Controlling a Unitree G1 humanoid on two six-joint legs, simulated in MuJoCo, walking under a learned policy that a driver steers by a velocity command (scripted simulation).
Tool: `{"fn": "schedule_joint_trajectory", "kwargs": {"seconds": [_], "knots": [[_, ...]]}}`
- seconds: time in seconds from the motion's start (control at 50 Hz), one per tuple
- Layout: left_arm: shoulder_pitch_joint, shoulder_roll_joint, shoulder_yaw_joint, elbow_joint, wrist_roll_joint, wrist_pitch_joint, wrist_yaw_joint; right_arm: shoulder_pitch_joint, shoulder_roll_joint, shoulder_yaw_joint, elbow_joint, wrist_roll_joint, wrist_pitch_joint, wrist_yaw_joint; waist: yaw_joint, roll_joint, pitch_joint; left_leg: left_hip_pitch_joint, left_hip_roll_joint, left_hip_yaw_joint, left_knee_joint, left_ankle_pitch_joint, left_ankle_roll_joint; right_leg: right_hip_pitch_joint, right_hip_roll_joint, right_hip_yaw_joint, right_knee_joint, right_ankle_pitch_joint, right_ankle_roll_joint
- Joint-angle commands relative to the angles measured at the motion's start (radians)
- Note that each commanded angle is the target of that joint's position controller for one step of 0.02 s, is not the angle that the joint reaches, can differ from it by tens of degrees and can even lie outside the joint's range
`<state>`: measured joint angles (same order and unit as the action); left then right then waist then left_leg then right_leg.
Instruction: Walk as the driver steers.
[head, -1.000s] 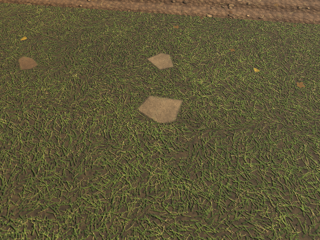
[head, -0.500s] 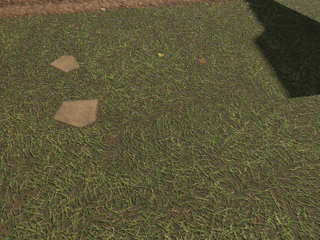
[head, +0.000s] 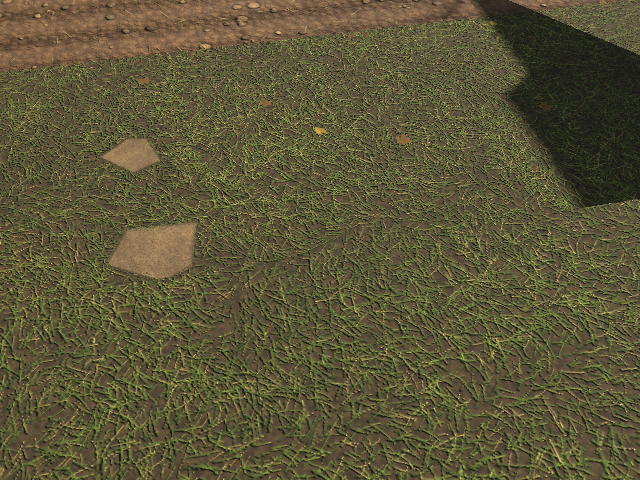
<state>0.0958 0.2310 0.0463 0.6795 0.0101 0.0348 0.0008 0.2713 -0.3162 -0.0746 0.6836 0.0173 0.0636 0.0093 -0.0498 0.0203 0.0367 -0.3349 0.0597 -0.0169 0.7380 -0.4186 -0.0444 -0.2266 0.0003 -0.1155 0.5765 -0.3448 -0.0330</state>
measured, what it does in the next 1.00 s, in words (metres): walks ahead, turning left: right foot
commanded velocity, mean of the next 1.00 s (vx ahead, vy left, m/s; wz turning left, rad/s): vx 0.15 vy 0.00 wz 0.29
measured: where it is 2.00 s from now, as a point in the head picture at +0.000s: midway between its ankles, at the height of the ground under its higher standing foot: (313, 422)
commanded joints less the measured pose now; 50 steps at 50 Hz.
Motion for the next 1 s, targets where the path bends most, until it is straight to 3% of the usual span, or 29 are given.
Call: {"fn": "schedule_joint_trajectory", "kwargs": {"seconds": [0.02, 0.08, 0.14, 0.16, 0.18, 0.2, 0.22, 0.26, 0.28, 0.3, 0.38, 0.48, 0.56, 0.66, 0.72, 0.74, 0.76, 0.78, 0.8, 0.84, 0.88, 0.92, 0.96, 1.0], "knots": [[0.023, 0.189, 0.066, -0.050, -0.007, -0.017, 0.004, -0.055, -0.075, -0.031, -0.117, 0.008, 0.004, -0.001, 0.064, -0.135, -0.039, -0.205, 0.022, -0.019, 0.236, -0.209, 0.005, 0.102, -0.387, 0.301, -0.192, 0.505, -0.233], [-0.040, 0.207, 0.075, -0.051, -0.015, -0.017, -0.006, -0.032, -0.067, -0.032, -0.125, 0.009, 0.015, 0.008, 0.042, -0.136, -0.066, -0.139, 0.018, 0.020, 0.141, -0.107, 0.011, 0.090, -0.348, 0.199, -0.138, 0.565, -0.184], [-0.057, 0.203, 0.077, -0.043, -0.037, 0.003, 0.002, 0.032, -0.059, -0.038, -0.113, 0.016, 0.010, 0.014, 0.005, -0.136, -0.108, 0.045, -0.053, 0.112, -0.100, 0.103, 0.050, 0.028, -0.291, 0.078, -0.018, 0.435, -0.097], [-0.007, 0.175, 0.073, -0.023, -0.042, 0.001, 0.001, 0.052, -0.088, -0.050, -0.111, 0.003, 0.005, 0.003, 0.002, -0.044, -0.103, 0.138, -0.066, 0.067, -0.229, 0.285, 0.083, -0.038, -0.234, 0.008, 0.110, 0.273, -0.030], [0.013, 0.121, 0.057, -0.044, -0.004, -0.004, 0.003, 0.064, -0.233, -0.083, -0.141, -0.006, -0.005, -0.015, 0.026, 0.267, -0.095, 0.298, 0.158, -0.322, -0.329, 0.696, 0.185, -0.304, -0.102, -0.090, 0.461, -0.075, 0.082], [-0.102, 0.132, 0.052, -0.100, -0.014, -0.007, 0.011, 0.090, -0.266, -0.076, -0.162, -0.040, -0.029, 0.008, -0.026, 0.331, -0.182, 0.272, 0.330, -0.628, -0.392, 0.753, 0.406, -0.428, 0.026, 0.112, 0.661, -0.403, 0.100], [-0.123, 0.176, 0.063, -0.093, -0.029, -0.007, 0.017, 0.068, -0.230, -0.062, -0.170, -0.045, -0.050, 0.021, -0.035, 0.176, -0.162, 0.298, 0.321, -0.554, -0.391, 0.712, 0.426, -0.483, 0.003, 0.191, 0.754, -0.378, 0.098], [-0.079, 0.182, 0.069, -0.057, -0.017, -0.004, 0.035, -0.002, -0.196, -0.051, -0.156, -0.011, -0.058, 0.011, 0.022, 0.029, -0.097, 0.272, 0.221, -0.391, -0.338, 0.673, 0.319, -0.504, -0.023, 0.208, 0.726, -0.201, 0.086], [-0.054, 0.200, 0.076, -0.045, -0.009, -0.003, 0.038, -0.037, -0.177, -0.043, -0.157, 0.007, -0.052, 0.000, 0.044, 0.027, -0.100, 0.261, 0.189, -0.352, -0.327, 0.687, 0.282, -0.476, -0.036, 0.220, 0.677, -0.114, 0.092], [-0.031, 0.192, 0.075, -0.034, -0.011, -0.003, 0.029, -0.050, -0.165, -0.034, -0.162, 0.011, -0.041, -0.009, 0.057, 0.047, -0.111, 0.241, 0.159, -0.323, -0.332, 0.713, 0.270, -0.427, -0.026, 0.212, 0.673, -0.058, 0.104], [-0.038, 0.158, 0.062, -0.025, -0.019, -0.007, 0.015, -0.031, -0.154, -0.026, -0.158, -0.004, -0.032, -0.030, 0.039, 0.060, -0.130, 0.299, 0.133, -0.306, -0.339, 0.728, 0.268, -0.400, 0.000, 0.218, 0.533, 0.024, 0.134], [-0.064, 0.164, 0.064, -0.028, -0.022, -0.016, 0.012, -0.049, -0.171, -0.032, -0.163, -0.009, -0.017, -0.035, 0.026, 0.105, -0.101, 0.263, 0.114, -0.367, -0.344, 0.557, 0.276, -0.366, 0.009, 0.235, 0.375, 0.027, 0.143], [-0.098, 0.175, 0.068, -0.047, -0.027, -0.044, -0.009, -0.016, -0.175, -0.032, -0.145, 0.000, -0.022, -0.034, -0.004, 0.149, -0.052, 0.193, 0.086, -0.490, -0.443, -0.056, 0.293, -0.333, 0.021, 0.238, 0.198, 0.015, 0.109], [-0.046, 0.165, 0.059, -0.026, -0.030, -0.099, -0.049, -0.003, -0.151, -0.017, -0.118, -0.005, -0.039, -0.020, -0.004, 0.165, -0.047, 0.128, 0.079, -0.493, -0.421, -0.136, 0.279, -0.160, 0.015, 0.167, 0.044, -0.010, 0.043], [0.074, 0.140, 0.051, 0.021, -0.026, -0.116, -0.051, -0.009, -0.117, -0.002, -0.112, -0.009, -0.046, -0.019, 0.059, 0.111, -0.040, 0.006, 0.031, -0.434, -0.327, -0.165, 0.224, 0.050, 0.020, 0.139, -0.103, 0.057, -0.012], [0.164, 0.167, 0.054, 0.044, -0.022, -0.121, -0.047, -0.011, -0.070, 0.011, -0.115, -0.014, -0.053, -0.020, 0.083, 0.028, -0.047, -0.079, -0.018, -0.351, -0.163, -0.157, 0.180, 0.140, -0.062, 0.274, -0.148, -0.021, -0.054], [0.238, 0.269, 0.069, 0.060, -0.013, -0.121, -0.045, 0.005, -0.027, 0.020, -0.144, -0.008, -0.066, -0.021, 0.057, -0.181, -0.041, -0.259, -0.146, -0.134, 0.110, -0.154, 0.107, 0.224, -0.222, 0.599, -0.268, -0.215, -0.173], [0.293, 0.307, 0.080, 0.069, -0.008, -0.127, -0.056, -0.060, -0.102, 0.000, -0.181, 0.021, -0.085, -0.032, 0.099, -0.270, 0.046, -0.466, -0.140, -0.089, 0.281, -0.255, 0.075, 0.215, -0.371, 0.923, -0.394, -0.357, -0.302], [0.270, 0.269, 0.066, 0.062, -0.023, -0.132, -0.053, -0.092, -0.152, -0.015, -0.175, 0.024, -0.101, -0.035, 0.098, -0.180, 0.109, -0.530, -0.084, -0.127, 0.331, -0.165, 0.075, 0.201, -0.374, 0.917, -0.398, -0.367, -0.303], [0.255, 0.235, 0.053, 0.048, -0.031, -0.122, -0.035, -0.113, -0.129, -0.012, -0.158, -0.010, -0.123, -0.027, 0.104, -0.154, 0.071, -0.545, -0.047, -0.112, 0.317, 0.025, 0.062, 0.261, -0.269, 0.737, -0.365, -0.202, -0.237], [0.278, 0.217, 0.042, 0.055, -0.032, -0.103, -0.014, -0.135, -0.098, -0.008, -0.158, -0.026, -0.140, -0.016, 0.104, -0.159, 0.030, -0.474, -0.030, -0.091, 0.223, 0.129, 0.038, 0.257, -0.203, 0.608, -0.348, 0.067, -0.201], [0.302, 0.202, 0.035, 0.073, -0.030, -0.086, 0.007, -0.179, -0.055, 0.007, -0.163, -0.026, -0.149, -0.007, 0.111, -0.164, 0.014, -0.384, -0.053, -0.046, 0.084, 0.186, 0.009, 0.215, -0.155, 0.505, -0.333, 0.286, -0.186], [0.326, 0.208, 0.036, 0.092, -0.034, -0.074, 0.025, -0.232, -0.009, 0.023, -0.168, -0.019, -0.155, 0.002, 0.128, -0.162, 0.000, -0.270, -0.084, -0.017, -0.053, 0.266, -0.006, 0.152, -0.118, 0.441, -0.314, 0.362, -0.165], [0.351, 0.214, 0.036, 0.107, -0.036, -0.066, 0.035, -0.289, -0.002, 0.024, -0.186, -0.014, -0.162, 0.015, 0.145, -0.168, -0.006, -0.171, -0.115, -0.002, -0.117, 0.342, -0.009, 0.089, -0.110, 0.447, -0.308, 0.395, -0.160]]}}
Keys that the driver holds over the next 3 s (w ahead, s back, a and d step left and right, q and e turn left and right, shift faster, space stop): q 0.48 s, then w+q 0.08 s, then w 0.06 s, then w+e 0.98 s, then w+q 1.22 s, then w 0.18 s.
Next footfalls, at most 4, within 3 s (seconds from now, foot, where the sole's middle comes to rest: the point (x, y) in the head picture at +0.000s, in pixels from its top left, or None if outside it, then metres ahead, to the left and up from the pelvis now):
0.74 right None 0.15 -0.06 -0.76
1.14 left None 0.31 0.24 -0.76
1.78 right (370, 414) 0.71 -0.13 -0.95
2.26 left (279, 316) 1.01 0.09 -0.95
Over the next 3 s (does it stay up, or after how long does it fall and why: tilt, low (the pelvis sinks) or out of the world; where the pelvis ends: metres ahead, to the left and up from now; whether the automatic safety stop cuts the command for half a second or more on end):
stays up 1.33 0.01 -0.33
